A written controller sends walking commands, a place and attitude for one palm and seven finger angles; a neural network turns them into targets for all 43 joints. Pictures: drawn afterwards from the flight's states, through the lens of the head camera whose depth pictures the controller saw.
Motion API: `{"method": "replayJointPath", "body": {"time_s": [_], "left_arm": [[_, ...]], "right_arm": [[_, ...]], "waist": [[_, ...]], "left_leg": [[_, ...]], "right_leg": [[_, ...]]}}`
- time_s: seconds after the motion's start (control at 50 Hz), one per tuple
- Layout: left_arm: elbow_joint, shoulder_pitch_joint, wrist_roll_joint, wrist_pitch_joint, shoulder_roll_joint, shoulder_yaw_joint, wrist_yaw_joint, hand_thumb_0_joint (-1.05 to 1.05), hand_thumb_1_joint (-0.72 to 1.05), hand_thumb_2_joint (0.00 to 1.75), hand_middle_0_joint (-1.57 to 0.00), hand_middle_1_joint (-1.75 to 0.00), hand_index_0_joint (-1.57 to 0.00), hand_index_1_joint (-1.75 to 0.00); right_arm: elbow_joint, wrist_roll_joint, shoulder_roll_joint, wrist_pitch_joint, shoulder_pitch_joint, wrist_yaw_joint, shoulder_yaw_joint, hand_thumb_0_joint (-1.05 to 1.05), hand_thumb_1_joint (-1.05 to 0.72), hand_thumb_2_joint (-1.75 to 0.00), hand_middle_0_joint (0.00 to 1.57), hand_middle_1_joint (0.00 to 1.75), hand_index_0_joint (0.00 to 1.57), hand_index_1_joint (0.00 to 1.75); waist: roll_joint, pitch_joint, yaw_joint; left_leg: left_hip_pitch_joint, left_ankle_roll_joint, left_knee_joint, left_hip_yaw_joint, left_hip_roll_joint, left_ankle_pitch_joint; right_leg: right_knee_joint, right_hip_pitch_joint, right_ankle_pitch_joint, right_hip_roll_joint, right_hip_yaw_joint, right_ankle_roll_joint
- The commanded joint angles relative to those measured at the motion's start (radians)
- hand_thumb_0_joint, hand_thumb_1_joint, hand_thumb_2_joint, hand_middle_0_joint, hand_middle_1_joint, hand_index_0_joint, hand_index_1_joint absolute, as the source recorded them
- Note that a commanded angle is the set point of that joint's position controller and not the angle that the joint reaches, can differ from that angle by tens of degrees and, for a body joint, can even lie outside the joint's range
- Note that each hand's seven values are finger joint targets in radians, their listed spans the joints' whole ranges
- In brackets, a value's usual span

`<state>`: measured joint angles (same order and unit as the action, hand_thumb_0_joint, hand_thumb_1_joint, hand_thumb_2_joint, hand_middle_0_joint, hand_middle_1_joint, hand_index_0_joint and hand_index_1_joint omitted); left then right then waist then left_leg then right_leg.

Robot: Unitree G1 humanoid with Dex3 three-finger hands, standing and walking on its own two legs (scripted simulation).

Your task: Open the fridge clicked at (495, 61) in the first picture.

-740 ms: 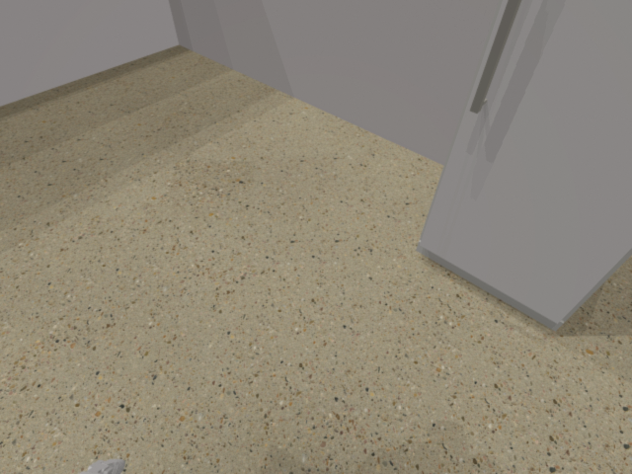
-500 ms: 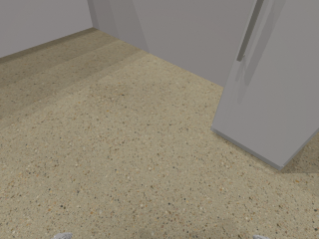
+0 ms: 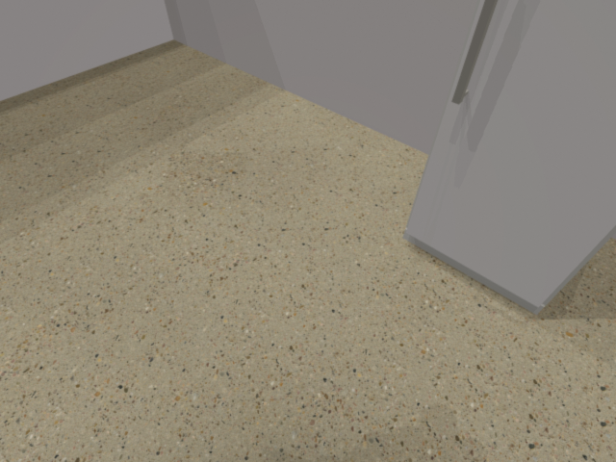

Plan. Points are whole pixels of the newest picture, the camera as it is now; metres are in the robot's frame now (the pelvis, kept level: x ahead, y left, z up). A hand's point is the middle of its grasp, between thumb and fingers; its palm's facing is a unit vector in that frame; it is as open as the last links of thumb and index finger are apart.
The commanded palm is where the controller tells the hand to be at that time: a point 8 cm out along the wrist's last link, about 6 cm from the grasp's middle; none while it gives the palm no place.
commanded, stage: stand and wait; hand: left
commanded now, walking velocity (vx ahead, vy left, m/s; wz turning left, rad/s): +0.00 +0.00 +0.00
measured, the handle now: (491, 9) +1.05 -0.37 +0.18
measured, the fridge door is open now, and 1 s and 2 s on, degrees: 0 0 0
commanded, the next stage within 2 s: look at it before walking up in 0.12 s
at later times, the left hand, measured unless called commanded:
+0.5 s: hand out of the picture +0.10 +0.24 -0.15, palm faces -0.03 -0.94 -0.33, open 7.3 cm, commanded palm none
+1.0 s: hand out of the picture +0.07 +0.22 -0.17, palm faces -0.02 -0.96 -0.26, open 7.3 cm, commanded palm none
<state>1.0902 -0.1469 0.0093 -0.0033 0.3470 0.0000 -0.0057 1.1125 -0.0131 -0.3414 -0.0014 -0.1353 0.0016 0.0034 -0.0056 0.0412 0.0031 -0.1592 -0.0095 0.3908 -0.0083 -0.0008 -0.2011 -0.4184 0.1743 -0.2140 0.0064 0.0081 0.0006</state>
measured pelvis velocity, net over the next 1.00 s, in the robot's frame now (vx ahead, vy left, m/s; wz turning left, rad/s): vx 0.03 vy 0.00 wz -0.01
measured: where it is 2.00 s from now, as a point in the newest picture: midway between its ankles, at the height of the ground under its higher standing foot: (314, 430)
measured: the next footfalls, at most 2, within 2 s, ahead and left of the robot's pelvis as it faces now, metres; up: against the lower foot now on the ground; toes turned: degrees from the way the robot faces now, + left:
right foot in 1.50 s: +0.36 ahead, -0.12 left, +0.00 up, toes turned -12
left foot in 1.88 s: +0.45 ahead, +0.09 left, +0.00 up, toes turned -1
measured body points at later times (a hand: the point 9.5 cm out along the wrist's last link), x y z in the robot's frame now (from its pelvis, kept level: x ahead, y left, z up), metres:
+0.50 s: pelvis +0.01 +0.00 +0.00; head +0.02 +0.00 +0.45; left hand +0.10 +0.29 -0.13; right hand +0.09 -0.30 -0.13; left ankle +0.01 +0.13 -0.74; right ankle +0.01 -0.12 -0.74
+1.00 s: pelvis +0.03 +0.00 -0.01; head +0.03 +0.00 +0.44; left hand +0.07 +0.27 -0.15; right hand +0.08 -0.27 -0.15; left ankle +0.01 +0.13 -0.74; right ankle +0.01 -0.12 -0.74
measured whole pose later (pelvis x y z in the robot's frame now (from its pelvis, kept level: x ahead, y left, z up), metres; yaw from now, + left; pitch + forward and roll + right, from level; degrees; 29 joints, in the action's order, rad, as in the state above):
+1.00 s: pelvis +0.03 +0.00 -0.01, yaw -1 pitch -1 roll +0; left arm 1.09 -0.23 0.02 -0.01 0.28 0.00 -0.01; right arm 1.11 -0.03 -0.28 0.01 -0.19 0.00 0.01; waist -0.01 -0.01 -0.01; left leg -0.16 -0.01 0.49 0.00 -0.02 -0.33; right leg -0.47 0.16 -0.30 -0.01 0.02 -0.01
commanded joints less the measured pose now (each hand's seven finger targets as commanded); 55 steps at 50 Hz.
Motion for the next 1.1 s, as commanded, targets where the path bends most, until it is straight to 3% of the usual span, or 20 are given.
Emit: {"method": "replayJointPath", "body": {"time_s": [0.0,0.38,0.78,0.82,0.84,0.88,0.92,0.96,1.02,1.06,1.08], "left_arm": [[-0.064,0.052,0.001,0.028,0.203,-0.034,0.015,0.0,0.9,0.9,-0.2,-0.3,-0.2,-0.3],[-0.069,0.062,0.002,0.032,0.2,-0.036,0.017,0.0,0.9,0.9,-0.2,-0.3,-0.2,-0.3],[-0.064,0.059,0.002,0.032,0.204,-0.036,0.018,0.0,0.9,0.9,-0.2,-0.3,-0.2,-0.3],[-0.027,-0.02,0.002,0.011,0.073,-0.008,0.021,0.0,0.9,0.9,-0.2,-0.3,-0.2,-0.3],[-0.024,-0.044,0.007,0.005,0.073,-0.009,0.018,0.0,0.9,0.9,-0.2,-0.3,-0.2,-0.3],[-0.028,-0.068,0.013,-0.003,0.083,-0.019,0.006,0.0,0.9,0.9,-0.2,-0.3,-0.2,-0.3],[-0.038,-0.099,0.015,-0.003,0.085,-0.029,-0.001,0.0,0.9,0.9,-0.2,-0.3,-0.2,-0.3],[-0.038,-0.152,0.013,0.006,0.085,-0.039,-0.002,0.0,0.9,0.9,-0.2,-0.3,-0.2,-0.3],[-0.035,-0.213,0.009,0.026,0.095,-0.059,0.007,0.0,0.9,0.9,-0.2,-0.3,-0.2,-0.3],[-0.037,-0.209,0.011,0.034,0.068,-0.064,0.01,0.0,0.9,0.9,-0.2,-0.3,-0.2,-0.3],[-0.042,-0.187,0.01,0.033,0.045,-0.064,0.009,0.0,0.9,0.9,-0.2,-0.3,-0.2,-0.3]], "right_arm": [[-0.064,0.002,-0.204,-0.031,0.059,0.008,-0.042,0.0,-0.9,-0.9,0.2,0.3,0.2,0.3],[-0.063,0.003,-0.2,-0.035,0.071,0.01,-0.04,0.0,-0.9,-0.9,0.2,0.3,0.2,0.3],[-0.064,0.006,-0.204,-0.033,0.078,0.012,-0.038,0.0,-0.9,-0.9,0.2,0.3,0.2,0.3],[-0.031,-0.003,-0.071,-0.014,0.011,0.006,-0.006,0.0,-0.9,-0.9,0.2,0.3,0.2,0.3],[-0.028,-0.005,-0.068,-0.008,-0.015,0.003,-0.007,0.0,-0.9,-0.9,0.2,0.3,0.2,0.3],[-0.033,-0.012,-0.073,-0.001,-0.024,-0.002,-0.014,0.0,-0.9,-0.9,0.2,0.3,0.2,0.3],[-0.046,-0.014,-0.067,-0.003,-0.042,-0.003,-0.019,0.0,-0.9,-0.9,0.2,0.3,0.2,0.3],[-0.06,-0.012,-0.044,-0.012,-0.064,-0.002,-0.021,0.0,-0.9,-0.9,0.2,0.3,0.2,0.3],[-0.078,-0.007,-0.004,-0.031,-0.086,-0.002,-0.027,0.0,-0.9,-0.9,0.2,0.3,0.2,0.3],[-0.071,-0.003,0.021,-0.045,-0.129,-0.001,-0.03,0.0,-0.9,-0.9,0.2,0.3,0.2,0.3],[-0.046,-0.002,0.028,-0.051,-0.201,0.001,-0.031,0.0,-0.9,-0.9,0.2,0.3,0.2,0.3]], "waist": [[0.003,-0.061,-0.004],[0.011,-0.091,-0.004],[0.002,-0.088,-0.003],[0.003,-0.095,-0.007],[-0.013,-0.074,-0.008],[-0.025,0.04,-0.014],[-0.031,0.098,-0.017],[-0.085,0.091,-0.025],[-0.151,0.071,-0.023],[-0.096,0.074,0.002],[-0.046,0.062,0.036]], "left_leg": [[0.003,0.04,-0.069,-0.092,-0.11,0.039],[0.041,0.037,-0.063,-0.081,-0.119,0.147],[0.065,0.033,-0.079,-0.08,-0.122,0.174],[0.059,0.015,-0.061,-0.054,-0.109,0.022],[0.032,0.018,-0.048,-0.054,-0.099,-0.089],[-0.07,0.026,-0.05,-0.055,-0.084,-0.308],[-0.139,0.034,-0.009,-0.049,-0.072,-0.36],[-0.194,0.034,0.093,-0.016,-0.049,-0.309],[-0.232,0.022,0.239,0.067,-0.044,-0.224],[-0.143,0.025,0.165,0.086,-0.059,-0.203],[-0.011,0.035,0.077,0.072,-0.068,-0.172]], "right_leg": [[0.098,0.009,0.008,0.113,0.113,-0.036],[0.079,-0.029,0.157,0.115,0.104,-0.035],[0.094,-0.049,0.189,0.117,0.096,-0.032],[0.095,-0.042,-0.007,0.109,0.088,-0.015],[0.096,-0.022,-0.138,0.099,0.101,-0.02],[0.117,0.053,-0.343,0.094,0.13,-0.035],[0.117,0.08,-0.412,0.097,0.166,-0.058],[0.132,0.028,-0.414,0.132,0.221,-0.092],[0.169,-0.025,-0.317,0.237,0.32,-0.161],[0.1,0.026,-0.167,0.228,0.265,-0.166],[0.012,0.107,-0.122,0.172,0.181,-0.135]]}}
